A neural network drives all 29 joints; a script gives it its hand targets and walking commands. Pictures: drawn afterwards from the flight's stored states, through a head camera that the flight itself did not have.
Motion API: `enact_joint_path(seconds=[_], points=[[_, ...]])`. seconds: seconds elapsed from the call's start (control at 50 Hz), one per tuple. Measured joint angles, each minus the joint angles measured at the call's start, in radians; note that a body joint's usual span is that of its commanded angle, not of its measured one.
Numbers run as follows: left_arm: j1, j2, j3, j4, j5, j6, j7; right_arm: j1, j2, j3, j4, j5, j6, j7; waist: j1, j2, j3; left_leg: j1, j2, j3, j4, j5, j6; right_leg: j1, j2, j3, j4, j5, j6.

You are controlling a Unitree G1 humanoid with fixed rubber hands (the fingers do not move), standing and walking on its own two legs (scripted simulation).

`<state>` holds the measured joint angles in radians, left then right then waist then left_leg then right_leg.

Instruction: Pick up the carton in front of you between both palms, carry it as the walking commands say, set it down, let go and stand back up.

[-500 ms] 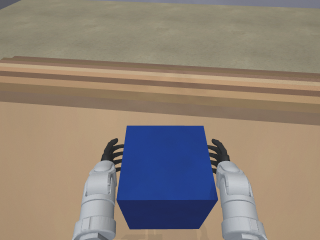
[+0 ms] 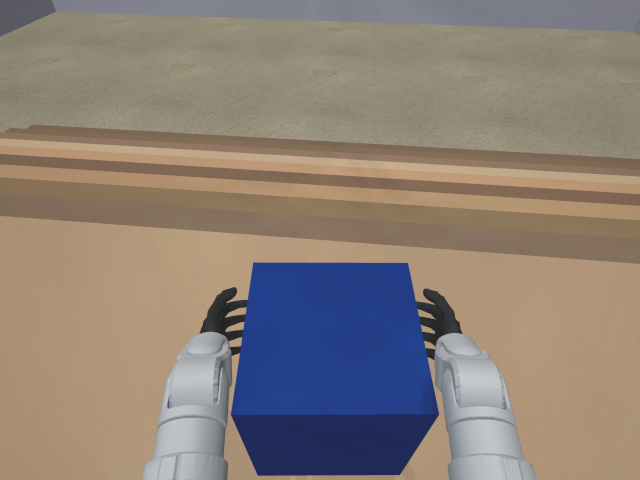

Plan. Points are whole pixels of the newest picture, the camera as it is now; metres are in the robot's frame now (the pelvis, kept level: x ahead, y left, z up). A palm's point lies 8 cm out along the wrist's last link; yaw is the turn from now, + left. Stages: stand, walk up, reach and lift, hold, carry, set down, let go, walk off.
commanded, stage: reach and lift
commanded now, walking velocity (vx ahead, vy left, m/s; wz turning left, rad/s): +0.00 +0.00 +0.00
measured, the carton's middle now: (329, 373) +0.28 +0.00 -0.04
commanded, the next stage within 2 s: hold in 0.02 s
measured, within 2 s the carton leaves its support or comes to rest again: neither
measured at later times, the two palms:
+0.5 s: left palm (211, 342) +0.28 +0.15 +0.05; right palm (451, 343) +0.27 -0.15 +0.05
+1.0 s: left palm (211, 339) +0.28 +0.15 +0.05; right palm (450, 340) +0.28 -0.15 +0.05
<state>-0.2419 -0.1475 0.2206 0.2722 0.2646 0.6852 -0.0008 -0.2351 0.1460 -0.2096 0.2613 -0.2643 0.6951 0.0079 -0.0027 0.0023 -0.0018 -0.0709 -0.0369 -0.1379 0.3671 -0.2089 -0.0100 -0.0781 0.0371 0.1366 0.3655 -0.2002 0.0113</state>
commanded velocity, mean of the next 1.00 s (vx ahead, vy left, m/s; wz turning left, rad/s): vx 0.00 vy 0.00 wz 0.00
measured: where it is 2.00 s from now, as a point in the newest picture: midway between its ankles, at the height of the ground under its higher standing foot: outside the picture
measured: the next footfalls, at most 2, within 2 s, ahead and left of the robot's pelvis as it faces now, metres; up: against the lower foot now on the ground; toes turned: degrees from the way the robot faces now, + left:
right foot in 1.72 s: +0.20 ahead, -0.09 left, +0.00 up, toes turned -7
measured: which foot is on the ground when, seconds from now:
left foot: down 0.00-1.00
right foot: down 0.00-1.00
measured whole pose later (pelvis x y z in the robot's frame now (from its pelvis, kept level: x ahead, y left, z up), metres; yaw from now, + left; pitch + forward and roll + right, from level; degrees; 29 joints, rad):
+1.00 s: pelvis -0.01 +0.00 +0.00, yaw +0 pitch -7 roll +0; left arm -0.26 -0.15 0.22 0.22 0.27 0.76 -0.01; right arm -0.26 0.15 -0.21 0.21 -0.27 0.77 0.02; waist 0.00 0.00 0.02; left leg -0.03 -0.03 -0.13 0.35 -0.20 -0.01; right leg -0.04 0.03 0.13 0.35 -0.19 0.01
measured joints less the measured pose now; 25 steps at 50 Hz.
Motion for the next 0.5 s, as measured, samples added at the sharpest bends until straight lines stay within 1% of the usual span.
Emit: enact_joint_path(seconds=[0.16,0.3,0.5], points=[[0.014,0.003,-0.020,-0.067,-0.020,0.042,0.007,0.012,-0.003,0.019,-0.066,0.018,0.042,-0.006,-0.001,0.000,0.000,0.027,0.002,0.000,-0.017,0.009,0.000,0.027,-0.001,-0.001,-0.018,0.009,0.000],[-0.023,-0.005,0.009,-0.036,0.002,0.071,-0.004,-0.024,0.005,-0.011,-0.034,-0.002,0.071,0.005,0.001,-0.001,0.009,0.036,0.001,0.000,-0.007,0.010,0.000,0.036,-0.001,-0.003,-0.008,0.009,0.000],[-0.050,-0.011,0.033,-0.023,0.012,0.063,-0.009,-0.053,0.012,-0.033,-0.021,-0.011,0.064,0.009,-0.001,-0.001,0.024,0.020,-0.001,0.003,0.009,0.011,-0.001,0.020,-0.001,-0.005,0.010,0.010,0.001]])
